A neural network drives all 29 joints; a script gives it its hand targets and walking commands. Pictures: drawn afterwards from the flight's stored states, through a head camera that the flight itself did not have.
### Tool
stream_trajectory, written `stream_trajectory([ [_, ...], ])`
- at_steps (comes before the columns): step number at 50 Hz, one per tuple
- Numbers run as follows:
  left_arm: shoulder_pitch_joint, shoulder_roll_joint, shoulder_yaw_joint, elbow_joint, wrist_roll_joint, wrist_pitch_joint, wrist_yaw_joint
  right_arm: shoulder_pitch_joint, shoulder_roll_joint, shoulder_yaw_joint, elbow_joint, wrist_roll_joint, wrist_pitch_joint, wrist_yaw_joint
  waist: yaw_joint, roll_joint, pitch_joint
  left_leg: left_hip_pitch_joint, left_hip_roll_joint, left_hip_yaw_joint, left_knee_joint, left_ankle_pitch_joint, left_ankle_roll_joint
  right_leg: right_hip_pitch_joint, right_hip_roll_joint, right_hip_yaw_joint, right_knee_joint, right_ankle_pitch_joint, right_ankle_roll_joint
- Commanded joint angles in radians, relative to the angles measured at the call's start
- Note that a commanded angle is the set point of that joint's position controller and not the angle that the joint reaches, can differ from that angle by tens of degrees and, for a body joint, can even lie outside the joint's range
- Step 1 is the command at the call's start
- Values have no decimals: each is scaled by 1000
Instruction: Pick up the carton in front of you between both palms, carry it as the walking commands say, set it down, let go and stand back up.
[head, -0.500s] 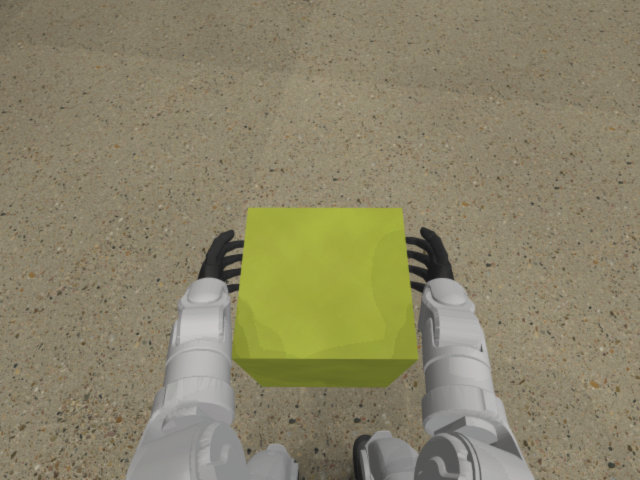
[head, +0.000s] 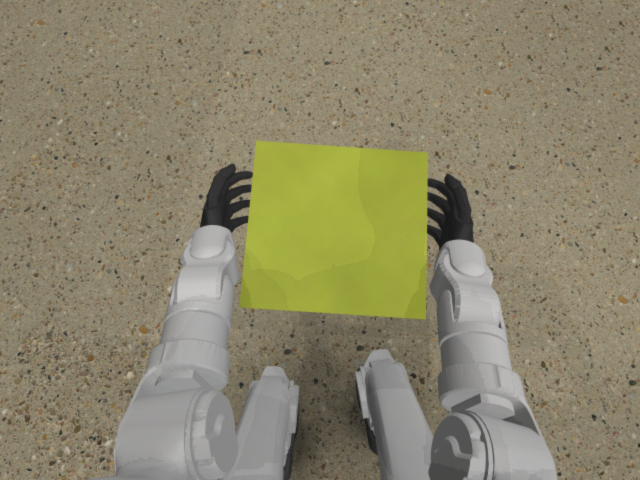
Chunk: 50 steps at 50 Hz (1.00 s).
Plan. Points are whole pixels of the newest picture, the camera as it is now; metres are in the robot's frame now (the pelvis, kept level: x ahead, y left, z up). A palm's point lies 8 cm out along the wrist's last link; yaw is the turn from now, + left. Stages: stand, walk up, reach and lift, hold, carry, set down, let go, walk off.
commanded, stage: set down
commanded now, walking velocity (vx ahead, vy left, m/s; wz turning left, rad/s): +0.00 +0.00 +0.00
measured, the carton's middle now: (332, 244) +0.42 -0.03 -0.16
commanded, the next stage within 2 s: none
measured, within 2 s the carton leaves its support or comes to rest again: rests again in 1.48 s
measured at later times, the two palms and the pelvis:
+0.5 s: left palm (254, 234) +0.47 +0.10 -0.24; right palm (429, 255) +0.41 -0.20 -0.23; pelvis -0.03 +0.00 -0.13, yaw +1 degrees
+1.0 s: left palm (273, 238) +0.50 +0.08 -0.38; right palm (416, 262) +0.43 -0.21 -0.37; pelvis -0.05 +0.00 -0.22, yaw +1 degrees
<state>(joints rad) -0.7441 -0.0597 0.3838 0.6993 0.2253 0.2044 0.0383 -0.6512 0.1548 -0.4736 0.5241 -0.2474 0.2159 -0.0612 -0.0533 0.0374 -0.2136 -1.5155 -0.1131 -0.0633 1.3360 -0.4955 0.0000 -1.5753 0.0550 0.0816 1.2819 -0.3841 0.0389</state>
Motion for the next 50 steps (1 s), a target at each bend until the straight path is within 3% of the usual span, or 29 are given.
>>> stream_trajectory([
  [1,-497,-901,-488,56,-83,-28,-193,-534,833,538,106,83,-7,201,-23,10,-743,222,-61,23,-114,255,-25,465,92,-92,1,266,-4],
  [11,-652,-838,-519,58,-131,-63,-146,-662,784,531,98,133,-37,155,-36,23,-886,83,-84,52,77,228,-33,333,104,-106,174,261,19],
  [22,-824,-776,-505,116,-166,-53,-128,-840,730,514,83,172,-23,129,-59,26,-926,-71,-93,78,243,150,-27,230,101,-133,331,208,31],
  [34,-991,-679,-449,233,-172,-51,-125,-1006,643,432,120,173,-20,136,-87,33,-884,-230,-89,96,397,100,-14,105,86,-159,482,180,38],
  [43,-1108,-615,-484,276,-220,-62,-114,-1113,559,406,137,214,-36,147,-118,60,-867,-258,-75,97,510,119,-12,33,65,-178,598,200,43],
  [47,-1165,-621,-539,239,-264,-69,-109,-1184,553,437,83,263,-47,153,-138,70,-933,-219,-69,95,556,164,-12,25,57,-190,646,244,45],
  [49,-1178,-643,-571,213,-276,-64,-106,-1208,552,448,58,293,-44,161,-150,113,-944,-191,-66,100,573,210,-17,7,55,-192,661,281,42],
  [50,-1190,-657,-579,191,-280,-65,-106,-1187,572,451,74,303,-41,167,-135,124,-928,-221,-69,103,575,217,-20,18,58,-186,668,292,36],
])
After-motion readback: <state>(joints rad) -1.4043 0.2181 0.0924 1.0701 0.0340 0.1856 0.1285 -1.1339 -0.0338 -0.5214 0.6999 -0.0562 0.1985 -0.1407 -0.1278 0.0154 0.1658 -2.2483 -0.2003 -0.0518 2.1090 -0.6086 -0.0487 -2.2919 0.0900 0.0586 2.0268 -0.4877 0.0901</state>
